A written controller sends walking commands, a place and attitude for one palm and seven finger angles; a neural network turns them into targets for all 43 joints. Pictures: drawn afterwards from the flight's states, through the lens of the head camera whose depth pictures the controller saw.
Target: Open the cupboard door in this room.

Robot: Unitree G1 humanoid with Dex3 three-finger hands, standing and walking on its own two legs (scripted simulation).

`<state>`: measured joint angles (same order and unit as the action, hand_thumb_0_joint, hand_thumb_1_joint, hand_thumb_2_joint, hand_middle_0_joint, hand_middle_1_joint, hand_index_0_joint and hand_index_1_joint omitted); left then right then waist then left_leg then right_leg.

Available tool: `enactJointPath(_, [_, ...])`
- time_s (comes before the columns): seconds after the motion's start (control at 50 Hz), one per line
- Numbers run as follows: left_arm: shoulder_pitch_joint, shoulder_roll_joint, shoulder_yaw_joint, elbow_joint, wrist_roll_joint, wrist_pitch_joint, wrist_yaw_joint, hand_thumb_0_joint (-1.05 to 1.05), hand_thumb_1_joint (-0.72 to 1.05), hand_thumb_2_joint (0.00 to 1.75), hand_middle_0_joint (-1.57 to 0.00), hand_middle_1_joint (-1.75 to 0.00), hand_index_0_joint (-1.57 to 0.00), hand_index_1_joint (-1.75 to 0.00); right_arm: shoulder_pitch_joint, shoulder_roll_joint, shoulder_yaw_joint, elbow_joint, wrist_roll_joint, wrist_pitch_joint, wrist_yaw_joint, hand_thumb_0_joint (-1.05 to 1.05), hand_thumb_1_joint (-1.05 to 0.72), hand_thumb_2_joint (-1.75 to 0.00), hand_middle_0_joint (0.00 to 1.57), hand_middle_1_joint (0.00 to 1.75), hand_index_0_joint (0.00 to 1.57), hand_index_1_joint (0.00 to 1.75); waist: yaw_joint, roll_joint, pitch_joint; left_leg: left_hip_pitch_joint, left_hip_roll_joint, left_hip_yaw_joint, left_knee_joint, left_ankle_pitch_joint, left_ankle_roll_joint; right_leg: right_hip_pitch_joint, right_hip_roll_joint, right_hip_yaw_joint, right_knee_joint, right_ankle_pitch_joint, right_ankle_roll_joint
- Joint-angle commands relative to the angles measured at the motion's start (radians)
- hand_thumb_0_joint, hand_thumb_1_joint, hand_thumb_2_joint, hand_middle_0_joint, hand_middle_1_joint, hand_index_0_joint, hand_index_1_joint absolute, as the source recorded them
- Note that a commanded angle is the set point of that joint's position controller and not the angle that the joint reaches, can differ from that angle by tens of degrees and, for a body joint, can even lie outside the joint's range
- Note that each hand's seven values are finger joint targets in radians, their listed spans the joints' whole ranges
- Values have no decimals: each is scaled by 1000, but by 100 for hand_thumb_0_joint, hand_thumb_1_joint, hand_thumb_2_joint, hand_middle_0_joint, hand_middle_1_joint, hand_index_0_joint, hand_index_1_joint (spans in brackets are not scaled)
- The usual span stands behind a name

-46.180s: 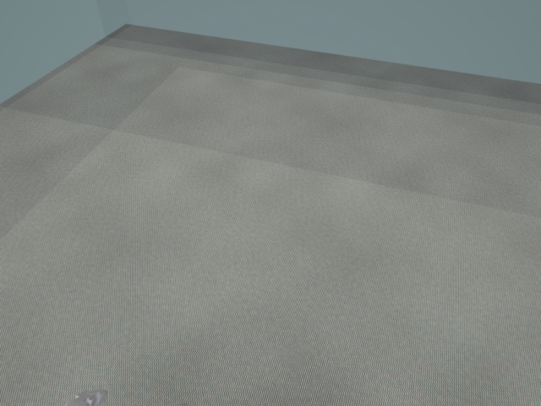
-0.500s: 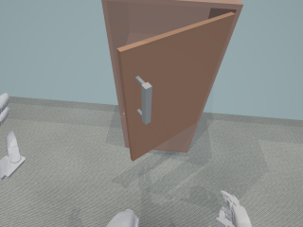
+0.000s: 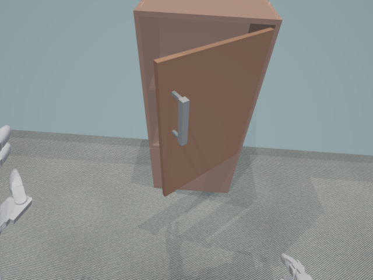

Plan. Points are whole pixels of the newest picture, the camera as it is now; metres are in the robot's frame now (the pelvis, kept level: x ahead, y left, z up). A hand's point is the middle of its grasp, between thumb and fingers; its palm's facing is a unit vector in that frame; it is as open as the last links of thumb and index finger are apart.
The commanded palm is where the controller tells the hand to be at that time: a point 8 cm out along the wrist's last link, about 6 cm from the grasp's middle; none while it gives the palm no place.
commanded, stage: stop stepping back and stand still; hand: left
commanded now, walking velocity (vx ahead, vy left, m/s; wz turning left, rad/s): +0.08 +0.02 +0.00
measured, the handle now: (178, 119) +0.52 +0.07 +0.06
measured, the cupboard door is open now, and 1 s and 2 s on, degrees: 40 40 40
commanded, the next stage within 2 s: let the arm hang, fingers relaxed in 0.08 s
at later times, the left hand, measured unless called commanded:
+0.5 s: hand out of the picture +0.05 +0.18 -0.17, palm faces +0.17 -0.97 -0.16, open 6.8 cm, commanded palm none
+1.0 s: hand out of the picture -0.04 +0.17 -0.17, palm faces +0.10 -0.98 -0.18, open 7.3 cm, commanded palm none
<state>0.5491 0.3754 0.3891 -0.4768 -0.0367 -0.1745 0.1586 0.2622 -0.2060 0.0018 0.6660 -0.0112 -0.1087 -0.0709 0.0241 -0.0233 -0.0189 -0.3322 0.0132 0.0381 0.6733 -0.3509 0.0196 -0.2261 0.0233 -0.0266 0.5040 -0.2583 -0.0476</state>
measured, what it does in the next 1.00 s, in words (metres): stands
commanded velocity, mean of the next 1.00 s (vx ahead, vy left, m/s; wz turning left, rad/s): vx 0.00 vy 0.00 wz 0.00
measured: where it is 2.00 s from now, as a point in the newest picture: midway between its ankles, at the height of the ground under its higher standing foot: outside the picture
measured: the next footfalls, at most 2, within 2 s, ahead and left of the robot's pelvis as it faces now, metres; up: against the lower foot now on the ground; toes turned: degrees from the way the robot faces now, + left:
none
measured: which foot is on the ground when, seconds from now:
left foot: down 0.00-1.00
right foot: down 0.00-1.00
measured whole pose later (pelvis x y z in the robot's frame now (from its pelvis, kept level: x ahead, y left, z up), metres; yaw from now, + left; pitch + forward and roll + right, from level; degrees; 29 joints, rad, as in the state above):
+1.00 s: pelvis -0.01 +0.01 +0.01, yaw +3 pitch -2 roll +0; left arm 0.29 0.11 0.01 1.17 0.00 0.01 0.03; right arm 0.29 -0.11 0.00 1.14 -0.03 0.02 -0.03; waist 0.00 0.03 0.05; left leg -0.20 0.00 0.06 0.41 -0.18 0.02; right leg -0.17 -0.01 -0.07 0.43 -0.22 -0.03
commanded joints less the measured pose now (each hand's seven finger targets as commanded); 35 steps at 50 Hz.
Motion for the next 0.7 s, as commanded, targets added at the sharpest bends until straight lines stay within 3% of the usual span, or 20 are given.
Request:
enactJointPath(0.0, [-155, 194, 110, -190, 6, -72, 31, 0, 90, 90, -20, -30, -20, -30, -143, -144, -48, -179, 3, -78, -32, 0, -90, -90, 20, 30, 20, 30, -34, 162, 46, 186, 116, -173, -330, -64, 62, -197, -84, 126, -29, -216, -3])
enactJointPath(0.02, [-163, 196, 118, -232, 9, -81, 33, 0, 90, 90, -20, -30, -20, -30, -136, -148, -43, -187, 3, -79, -26, 0, -90, -90, 20, 30, 20, 30, -29, 218, 26, 162, 200, -308, -372, -42, 97, -171, -25, 49, 82, -115, 30])
enactJointPath(0.04, [-144, 207, 134, -211, 9, -87, 27, 0, 90, 90, -20, -30, -20, -30, -138, -133, -39, -172, 7, -80, -19, 0, -90, -90, 20, 30, 20, 30, -31, 240, 8, 59, 240, -370, -457, -217, 109, -101, -4, 10, 149, -165, 50])
enactJointPath(0.06, [-120, 209, 142, -194, 19, -81, 22, 0, 90, 90, -20, -30, -20, -30, -146, -120, -35, -170, 4, -81, -17, 0, -90, -90, 20, 30, 20, 30, -33, 259, 51, -53, 250, -384, -520, -350, 122, -54, -6, 7, 209, -174, 52])
enactJointPath(0.1, [-118, 223, 156, -229, 26, -84, 22, 0, 90, 90, -20, -30, -20, -30, -148, -112, -33, -174, 1, -94, -13, 0, -90, -90, 20, 30, 20, 30, -23, 259, 72, -95, 221, -308, -492, -279, 113, 4, -20, 2, 141, -113, 48])
enactJointPath(0.14, [-55, 195, 138, -218, 22, -87, 19, 0, 90, 90, -20, -30, -20, -30, -128, -116, -32, -171, 2, -98, -5, 0, -90, -90, 20, 30, 20, 30, -24, 154, 28, -46, 158, -189, -359, -16, 69, 77, -27, 6, -39, -4, 46])
enactJointPath(0.16, [-66, -64, -258, 607, 100, 97, -128, 0, 90, 90, -20, -30, -20, -30, -113, -215, -82, 82, -2, -77, 71, 0, -90, -90, 20, 30, 20, 30, -43, 43, 6, -88, 65, -96, -84, 267, 24, 16, -140, 58, 30, 328, 18])
enactJointPath(0.18, [-59, -83, -273, 650, 80, 166, -147, 0, 90, 90, -20, -30, -20, -30, -34, -97, -71, 74, 15, -14, 71, 0, -90, -90, 20, 30, 20, 30, -46, -55, -69, 8, 50, -32, -28, 229, -13, -35, -203, 157, 2, 364, -23])
enactJointPath(0.2, [-122, -103, -291, 674, 76, 172, -151, 0, 90, 90, -20, -30, -20, -30, 10, -80, -63, 73, 1, 9, 65, 0, -90, -90, 20, 30, 20, 30, -55, -167, -73, 11, 42, -36, 14, 210, -13, -44, -221, 151, -21, 409, -47])
enactJointPath(0.22, [-161, -84, -289, 712, 74, 173, -152, 0, 90, 90, -20, -30, -20, -30, 21, -89, -57, 69, -5, 37, 65, 0, -90, -90, 20, 30, 20, 30, -53, -226, -69, -19, 26, -37, 43, 104, -8, -32, -236, 146, -40, 338, -68])
enactJointPath(0.24, [-194, -66, -286, 757, 74, 175, -151, 0, 90, 90, -20, -30, -20, -30, 5, -96, -55, 64, -10, 62, 66, 0, -90, -90, 20, 30, 20, 30, -46, -266, -33, -52, 8, -30, 78, 15, -4, -38, -244, 147, -65, 275, -86])
enactJointPath(0.28, [-236, -52, -291, 875, 77, 181, -144, 0, 90, 90, -20, -30, -20, -30, -43, -98, -59, 67, -22, 97, 67, 0, -90, -90, 20, 30, 20, 30, -31, -291, 44, -81, -4, -19, 79, -70, 2, -25, -245, 145, -86, 319, -106])
enactJointPath(0.3, [-268, -45, -297, 936, 76, 186, -136, 0, 90, 90, -20, -30, -20, -30, -39, -96, -58, 82, -23, 106, 68, 0, -90, -90, 20, 30, 20, 30, -40, -221, 52, -47, 4, -23, 19, -17, 4, -20, -245, 132, -65, 345, -105])
enactJointPath(0.34, [-293, -50, -316, 1053, 63, 187, -137, 0, 90, 90, -20, -30, -20, -30, -10, -85, -40, 139, -28, 112, 65, 0, -90, -90, 20, 30, 20, 30, -50, -40, 46, 88, 60, -81, -143, 314, 20, -70, -177, 81, -10, 267, -32])
enactJointPath(0.38, [-294, -65, -329, 1181, 55, 188, -135, 0, 90, 90, -20, -30, -20, -30, -40, -93, -22, 193, -27, 108, 59, 0, -90, -90, 20, 30, 20, 30, -23, 162, 50, 53, 108, -153, -230, 361, 42, -17, -109, 46, -18, 98, 12])
enactJointPath(0.4, [-287, -60, -335, 1243, 51, 186, -135, 0, 90, 90, -20, -30, -20, -30, -50, -95, -16, 210, -21, 108, 53, 0, -90, -90, 20, 30, 20, 30, -13, 194, 59, 36, 116, -156, -265, 321, 42, 17, -98, 45, -43, 60, 14])
enactJointPath(0.48, [-246, -111, -330, 1395, 50, 168, -132, 0, 90, 90, -20, -30, -20, -30, -1, -39, -21, 287, -19, 111, 38, 0, -90, -90, 20, 30, 20, 30, -24, 193, -24, 105, 81, -94, -264, 224, 17, 84, -126, 73, -131, 137, -15])
enactJointPath(0.5, [-250, -110, -334, 1418, 50, 166, -131, 0, 90, 90, -20, -30, -20, -30, 10, -36, -22, 298, -15, 114, 36, 0, -90, -90, 20, 30, 20, 30, -26, 124, -16, 123, 86, -92, -266, 225, 18, 75, -125, 65, -146, 143, -14])
enactJointPath(0.52, [-259, -113, -342, 1443, 49, 166, -132, 0, 90, 90, -20, -30, -20, -30, 23, -42, -22, 316, -14, 116, 36, 0, -90, -90, 20, 30, 20, 30, -33, 103, -1, 126, 87, -90, -276, 211, 17, 63, -127, 63, -159, 125, -13])
enactJointPath(0.68, [-227, -124, -367, 1586, 43, 165, -129, 0, 90, 90, -20, -30, -20, -30, 72, -38, -14, 406, -8, 115, 33, 0, -90, -90, 20, 30, 20, 30, -33, 32, 56, 150, 92, -86, -328, 196, 18, 38, -124, 59, -194, 75, -9])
